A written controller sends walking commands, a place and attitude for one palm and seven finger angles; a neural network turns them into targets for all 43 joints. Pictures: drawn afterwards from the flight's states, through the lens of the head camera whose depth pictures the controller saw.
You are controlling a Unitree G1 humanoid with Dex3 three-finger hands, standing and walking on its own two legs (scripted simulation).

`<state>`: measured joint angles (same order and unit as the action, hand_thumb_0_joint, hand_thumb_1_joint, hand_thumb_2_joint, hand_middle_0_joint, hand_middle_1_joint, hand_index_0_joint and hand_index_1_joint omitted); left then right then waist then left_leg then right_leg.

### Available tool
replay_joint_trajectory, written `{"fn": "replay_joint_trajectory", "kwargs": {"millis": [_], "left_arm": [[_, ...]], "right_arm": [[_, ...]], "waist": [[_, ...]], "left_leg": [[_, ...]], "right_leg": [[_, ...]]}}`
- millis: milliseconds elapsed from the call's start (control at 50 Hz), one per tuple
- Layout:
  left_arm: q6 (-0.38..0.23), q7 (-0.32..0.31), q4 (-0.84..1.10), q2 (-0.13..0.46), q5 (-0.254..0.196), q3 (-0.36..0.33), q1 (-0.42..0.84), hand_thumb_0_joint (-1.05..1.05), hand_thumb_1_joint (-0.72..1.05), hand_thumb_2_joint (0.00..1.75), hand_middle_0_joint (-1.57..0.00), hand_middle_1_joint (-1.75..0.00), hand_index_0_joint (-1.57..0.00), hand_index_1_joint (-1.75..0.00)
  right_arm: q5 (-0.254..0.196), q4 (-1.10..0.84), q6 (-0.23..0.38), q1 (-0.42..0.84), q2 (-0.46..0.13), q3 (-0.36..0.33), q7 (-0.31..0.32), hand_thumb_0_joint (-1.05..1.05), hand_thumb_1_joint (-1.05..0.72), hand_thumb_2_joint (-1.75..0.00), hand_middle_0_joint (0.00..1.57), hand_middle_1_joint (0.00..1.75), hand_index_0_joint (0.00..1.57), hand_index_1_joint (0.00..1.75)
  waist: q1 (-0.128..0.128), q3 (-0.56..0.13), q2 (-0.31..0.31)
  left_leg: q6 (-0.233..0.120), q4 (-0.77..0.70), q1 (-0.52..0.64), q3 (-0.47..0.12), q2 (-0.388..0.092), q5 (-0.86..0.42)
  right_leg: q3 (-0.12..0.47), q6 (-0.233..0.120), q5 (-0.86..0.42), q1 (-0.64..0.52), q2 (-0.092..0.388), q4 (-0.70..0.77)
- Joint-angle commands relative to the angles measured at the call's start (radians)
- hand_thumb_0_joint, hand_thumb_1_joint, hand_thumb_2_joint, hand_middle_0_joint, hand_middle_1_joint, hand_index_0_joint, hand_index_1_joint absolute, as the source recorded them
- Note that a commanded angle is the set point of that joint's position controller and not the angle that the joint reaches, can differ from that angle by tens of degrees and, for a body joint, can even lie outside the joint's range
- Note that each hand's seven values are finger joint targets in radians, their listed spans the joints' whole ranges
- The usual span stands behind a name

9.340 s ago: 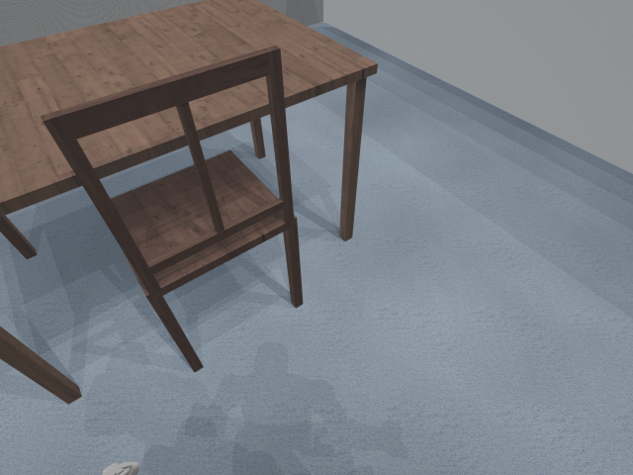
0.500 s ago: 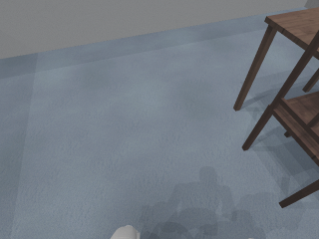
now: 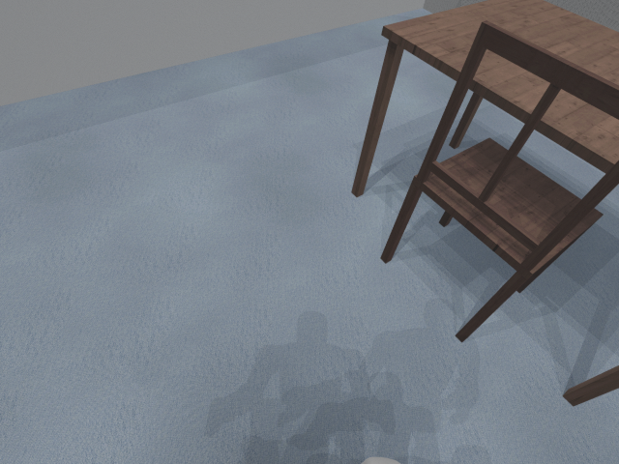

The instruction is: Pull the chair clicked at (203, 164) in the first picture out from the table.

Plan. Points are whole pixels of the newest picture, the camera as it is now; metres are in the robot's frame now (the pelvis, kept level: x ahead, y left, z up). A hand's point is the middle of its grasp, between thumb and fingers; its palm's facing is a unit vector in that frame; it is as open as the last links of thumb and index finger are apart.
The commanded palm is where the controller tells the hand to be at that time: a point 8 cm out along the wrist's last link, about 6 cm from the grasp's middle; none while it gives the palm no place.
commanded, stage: turn to face it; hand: left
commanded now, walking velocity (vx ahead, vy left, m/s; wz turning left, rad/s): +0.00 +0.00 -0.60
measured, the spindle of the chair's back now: (514, 150) +0.82 -0.45 -0.06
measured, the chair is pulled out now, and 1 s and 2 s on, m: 0.00 0.00 0.00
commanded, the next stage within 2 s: take the last steps up to it in 1.38 s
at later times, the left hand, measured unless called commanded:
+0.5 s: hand out of the picture +0.14 +0.10 -0.15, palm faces -0.29 -0.92 -0.26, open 7.4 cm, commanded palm none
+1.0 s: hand (210, 441) +0.18 +0.15 -0.18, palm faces -0.50 -0.84 -0.21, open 7.4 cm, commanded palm none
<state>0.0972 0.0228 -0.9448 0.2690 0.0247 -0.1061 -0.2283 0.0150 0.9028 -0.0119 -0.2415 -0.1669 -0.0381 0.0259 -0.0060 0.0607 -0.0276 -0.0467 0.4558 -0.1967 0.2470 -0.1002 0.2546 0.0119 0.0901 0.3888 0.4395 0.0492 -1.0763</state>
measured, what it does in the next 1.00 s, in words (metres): steps on the spot, turning right: right foot, then left foot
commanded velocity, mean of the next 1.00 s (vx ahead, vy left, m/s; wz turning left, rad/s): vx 0.00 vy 0.00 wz -0.59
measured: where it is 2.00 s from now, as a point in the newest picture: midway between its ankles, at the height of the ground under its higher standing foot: outside the picture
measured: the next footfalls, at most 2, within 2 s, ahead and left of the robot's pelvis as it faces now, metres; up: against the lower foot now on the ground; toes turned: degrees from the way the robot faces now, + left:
right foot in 0.22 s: +0.00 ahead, -0.16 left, +0.00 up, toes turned -14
left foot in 0.72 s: +0.09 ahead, +0.05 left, +0.00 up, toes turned -22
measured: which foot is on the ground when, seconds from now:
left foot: down 0.00-0.22, up 0.24-0.70, down 0.72-1.00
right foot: up 0.00-0.20, down 0.22-0.72, up 0.74-1.00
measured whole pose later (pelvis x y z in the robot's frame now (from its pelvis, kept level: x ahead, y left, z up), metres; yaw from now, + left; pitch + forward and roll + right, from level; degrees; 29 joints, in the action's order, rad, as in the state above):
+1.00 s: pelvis +0.01 +0.00 +0.00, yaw -35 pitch +0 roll -3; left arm 0.09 0.02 -0.95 0.28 0.02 -0.10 -0.23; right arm 0.01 0.89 -0.01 -0.22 -0.17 -0.03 0.03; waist -0.02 0.06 -0.04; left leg -0.04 0.45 -0.18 0.21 -0.09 0.27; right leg 0.03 0.08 0.38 0.47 0.03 -1.13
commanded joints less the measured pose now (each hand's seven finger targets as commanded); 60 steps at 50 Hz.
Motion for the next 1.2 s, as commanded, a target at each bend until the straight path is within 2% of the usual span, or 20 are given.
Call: {"fn": "replay_joint_trajectory", "kwargs": {"millis": [0, 100, 160, 180, 200, 220, 240, 340, 460, 580, 660, 680, 700, 720, 760, 820, 940, 1080, 1140, 1180], "left_arm": [[-0.031, 0.007, 0.110, 0.018, -0.003, 0.005, 0.095, 0.00, 0.90, 0.90, -0.20, -0.30, -0.20, -0.30], [-0.050, 0.001, 0.121, 0.002, -0.007, 0.017, 0.109, 0.00, 0.90, 0.90, -0.20, -0.30, -0.20, -0.30], [-0.069, -0.009, 0.093, 0.045, -0.006, 0.008, 0.002, 0.00, 0.90, 0.90, -0.20, -0.30, -0.20, -0.30], [-0.086, -0.021, 0.075, 0.148, 0.004, -0.006, -0.064, 0.00, 0.90, 0.90, -0.20, -0.30, -0.20, -0.30], [-0.091, -0.036, 0.064, 0.243, -0.003, -0.023, -0.101, 0.00, 0.90, 0.90, -0.20, -0.30, -0.20, -0.30], [-0.084, -0.045, 0.064, 0.235, -0.013, -0.022, -0.107, 0.00, 0.90, 0.90, -0.20, -0.30, -0.20, -0.30], [-0.084, -0.052, 0.071, 0.196, -0.012, -0.020, -0.060, 0.00, 0.90, 0.90, -0.20, -0.30, -0.20, -0.30], [-0.098, -0.040, 0.103, 0.134, -0.015, 0.004, 0.063, 0.00, 0.90, 0.90, -0.20, -0.30, -0.20, -0.30], [-0.096, -0.035, 0.094, 0.147, -0.010, -0.001, 0.013, 0.00, 0.90, 0.90, -0.20, -0.30, -0.20, -0.30], [-0.083, -0.039, 0.098, 0.165, -0.003, -0.012, 0.012, 0.00, 0.90, 0.90, -0.20, -0.30, -0.20, -0.30], [-0.072, -0.039, 0.109, 0.147, -0.014, -0.010, 0.079, 0.00, 0.90, 0.90, -0.20, -0.30, -0.20, -0.30], [-0.067, -0.035, 0.123, 0.100, -0.023, -0.001, 0.068, 0.00, 0.90, 0.90, -0.20, -0.30, -0.20, -0.30], [-0.064, -0.024, 0.133, 0.048, -0.026, 0.007, 0.028, 0.00, 0.90, 0.90, -0.20, -0.30, -0.20, -0.30], [-0.061, -0.024, 0.125, 0.081, -0.009, -0.003, 0.025, 0.00, 0.90, 0.90, -0.20, -0.30, -0.20, -0.30], [-0.048, -0.014, 0.084, 0.110, 0.006, -0.020, -0.015, 0.00, 0.90, 0.90, -0.20, -0.30, -0.20, -0.30], [-0.046, 0.004, 0.074, 0.075, 0.001, -0.011, -0.017, 0.00, 0.90, 0.90, -0.20, -0.30, -0.20, -0.30], [-0.038, 0.004, 0.086, 0.046, -0.005, 0.000, 0.030, 0.00, 0.90, 0.90, -0.20, -0.30, -0.20, -0.30], [-0.045, 0.002, 0.108, 0.008, -0.007, 0.019, 0.103, 0.00, 0.90, 0.90, -0.20, -0.30, -0.20, -0.30], [-0.061, -0.004, 0.102, 0.008, -0.008, 0.025, 0.088, 0.00, 0.90, 0.90, -0.20, -0.30, -0.20, -0.30], [-0.080, -0.010, 0.075, 0.041, -0.003, 0.018, -0.004, 0.00, 0.90, 0.90, -0.20, -0.30, -0.20, -0.30]], "right_arm": [[0.008, -0.029, 0.020, -0.068, -0.208, -0.063, 0.006, 0.00, -0.90, -0.90, 0.20, 0.30, 0.20, 0.30], [0.013, -0.005, 0.015, -0.070, -0.237, -0.077, -0.006, 0.00, -0.90, -0.90, 0.20, 0.30, 0.20, 0.30], [0.005, -0.007, 0.010, -0.048, -0.228, -0.076, -0.014, 0.00, -0.90, -0.90, 0.20, 0.30, 0.20, 0.30], [-0.003, -0.028, 0.002, -0.059, -0.170, -0.062, -0.020, 0.00, -0.90, -0.90, 0.20, 0.30, 0.20, 0.30], [0.003, -0.083, -0.007, 0.004, -0.116, -0.041, -0.023, 0.00, -0.90, -0.90, 0.20, 0.30, 0.20, 0.30], [-0.001, -0.088, -0.021, 0.028, -0.147, -0.045, -0.011, 0.00, -0.90, -0.90, 0.20, 0.30, 0.20, 0.30], [-0.002, -0.083, -0.026, 0.047, -0.145, -0.046, -0.012, 0.00, -0.90, -0.90, 0.20, 0.30, 0.20, 0.30], [0.005, -0.029, -0.032, -0.012, -0.156, -0.055, -0.015, 0.00, -0.90, -0.90, 0.20, 0.30, 0.20, 0.30], [0.005, -0.060, -0.028, 0.067, -0.158, -0.054, -0.010, 0.00, -0.90, -0.90, 0.20, 0.30, 0.20, 0.30], [-0.008, -0.096, -0.013, 0.123, -0.145, -0.044, -0.002, 0.00, -0.90, -0.90, 0.20, 0.30, 0.20, 0.30], [-0.016, -0.064, 0.004, -0.012, -0.157, -0.045, 0.011, 0.00, -0.90, -0.90, 0.20, 0.30, 0.20, 0.30], [-0.011, -0.058, 0.013, -0.042, -0.213, -0.050, 0.014, 0.00, -0.90, -0.90, 0.20, 0.30, 0.20, 0.30], [0.001, -0.078, 0.013, -0.022, -0.301, -0.066, 0.011, 0.00, -0.90, -0.90, 0.20, 0.30, 0.20, 0.30], [0.005, -0.096, 0.004, -0.009, -0.304, -0.063, 0.009, 0.00, -0.90, -0.90, 0.20, 0.30, 0.20, 0.30], [0.008, -0.120, 0.011, 0.104, -0.215, -0.040, 0.013, 0.00, -0.90, -0.90, 0.20, 0.30, 0.20, 0.30], [0.008, -0.114, 0.019, 0.081, -0.200, -0.034, 0.014, 0.00, -0.90, -0.90, 0.20, 0.30, 0.20, 0.30], [0.001, -0.063, 0.023, -0.037, -0.199, -0.044, 0.012, 0.00, -0.90, -0.90, 0.20, 0.30, 0.20, 0.30], [0.011, -0.016, 0.014, -0.067, -0.219, -0.062, 0.000, 0.00, -0.90, -0.90, 0.20, 0.30, 0.20, 0.30], [0.011, 0.003, 0.011, -0.079, -0.232, -0.069, -0.008, 0.00, -0.90, -0.90, 0.20, 0.30, 0.20, 0.30], [0.002, 0.008, 0.010, -0.075, -0.220, -0.066, -0.012, 0.00, -0.90, -0.90, 0.20, 0.30, 0.20, 0.30]], "waist": [[0.050, -0.055, 0.204], [0.053, -0.101, 0.225], [-0.016, -0.139, 0.144], [-0.048, -0.155, -0.116], [-0.066, -0.132, -0.314], [-0.069, -0.131, -0.202], [-0.052, -0.087, -0.162], [0.021, -0.075, -0.102], [-0.006, -0.077, -0.100], [-0.020, -0.100, -0.123], [0.048, -0.150, -0.108], [0.057, -0.172, 0.059], [0.036, -0.153, 0.330], [0.040, -0.114, 0.287], [-0.014, -0.044, 0.231], [-0.009, -0.048, 0.177], [0.026, -0.064, 0.197], [0.051, -0.063, 0.232], [0.044, -0.092, 0.217], [-0.010, -0.136, 0.125]], "left_leg": [[-0.085, -0.157, 0.140, -0.183, -0.283, -0.267], [-0.074, -0.063, 0.130, -0.121, -0.316, -0.388], [0.029, 0.130, 0.008, -0.020, -0.274, -0.301], [0.097, 0.330, -0.188, 0.023, -0.185, -0.012], [0.141, 0.547, -0.414, -0.033, -0.049, 0.392], [0.129, 0.649, -0.415, -0.164, -0.055, 0.380], [0.126, 0.675, -0.437, -0.194, -0.070, 0.308], [0.158, 0.659, -0.366, -0.213, -0.038, 0.100], [0.165, 0.567, -0.365, -0.228, -0.003, 0.108], [0.138, 0.333, -0.238, -0.231, 0.051, 0.178], [0.113, -0.031, 0.036, -0.223, 0.065, -0.030], [0.075, -0.132, 0.163, -0.344, -0.069, -0.069], [-0.012, -0.189, 0.224, -0.581, -0.319, -0.190], [-0.083, -0.186, 0.105, -0.590, -0.393, -0.181], [-0.056, -0.211, -0.018, -0.449, -0.285, -0.120], [-0.036, -0.165, 0.045, -0.278, -0.197, -0.280], [-0.062, -0.146, 0.165, -0.218, -0.231, -0.375], [-0.093, -0.098, 0.134, -0.147, -0.280, -0.413], [-0.062, -0.020, 0.125, -0.121, -0.282, -0.468], [0.019, 0.126, 0.032, -0.051, -0.236, -0.362]], "right_leg": [[-0.046, -0.004, 0.043, 0.090, 0.021, 0.107], [-0.100, -0.042, 0.067, -0.047, -0.007, 0.324], [-0.098, -0.077, -0.203, -0.294, -0.002, 0.631], [0.131, -0.135, -0.397, -0.450, 0.174, 0.751], [0.414, -0.240, -0.753, -0.459, 0.366, 0.744], [0.347, -0.293, -0.759, -0.413, 0.373, 0.726], [0.295, -0.284, -0.681, -0.374, 0.314, 0.732], [0.176, -0.227, -0.660, -0.314, 0.155, 0.717], [0.284, -0.261, -0.537, -0.323, 0.146, 0.730], [0.399, -0.287, -0.578, -0.293, 0.146, 0.695], [0.387, -0.196, -0.555, -0.185, 0.065, 0.572], [0.307, -0.143, -0.342, -0.059, -0.034, 0.470], [0.150, -0.077, 0.134, 0.132, -0.150, 0.253], [0.091, -0.060, 0.209, 0.111, -0.100, 0.050], [0.093, -0.040, 0.092, 0.098, -0.065, -0.100], [0.041, -0.021, 0.000, 0.120, -0.050, -0.154], [-0.004, 0.003, -0.007, 0.149, -0.010, -0.057], [-0.079, -0.026, 0.075, 0.012, 0.007, 0.237], [-0.101, -0.057, 0.019, -0.089, -0.018, 0.410], [-0.089, -0.077, -0.235, -0.297, -0.006, 0.662]]}}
